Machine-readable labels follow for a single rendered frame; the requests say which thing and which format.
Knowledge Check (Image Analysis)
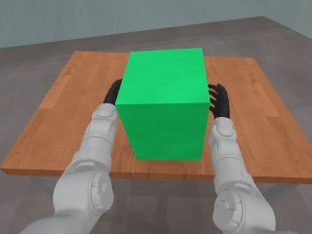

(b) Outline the carton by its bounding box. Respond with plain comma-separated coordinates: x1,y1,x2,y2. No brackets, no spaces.
115,48,211,161

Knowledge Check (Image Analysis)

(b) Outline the left robot upper arm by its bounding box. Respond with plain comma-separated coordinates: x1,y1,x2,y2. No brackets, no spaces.
20,169,114,234

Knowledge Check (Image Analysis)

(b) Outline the table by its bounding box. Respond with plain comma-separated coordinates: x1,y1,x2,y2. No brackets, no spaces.
0,51,312,206

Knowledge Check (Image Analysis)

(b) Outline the robot left hand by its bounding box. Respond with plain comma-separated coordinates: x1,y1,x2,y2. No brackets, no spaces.
103,78,123,105

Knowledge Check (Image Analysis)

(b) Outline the right robot upper arm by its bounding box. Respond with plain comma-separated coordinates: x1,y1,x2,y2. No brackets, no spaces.
213,188,298,234

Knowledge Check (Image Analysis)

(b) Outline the robot right forearm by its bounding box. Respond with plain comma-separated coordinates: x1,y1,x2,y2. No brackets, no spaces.
208,117,266,201

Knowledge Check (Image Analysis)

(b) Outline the robot right hand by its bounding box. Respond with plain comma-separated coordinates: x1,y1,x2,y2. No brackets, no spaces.
208,83,230,119

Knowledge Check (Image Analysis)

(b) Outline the robot left forearm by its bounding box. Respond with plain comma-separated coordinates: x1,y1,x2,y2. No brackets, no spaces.
53,103,118,206

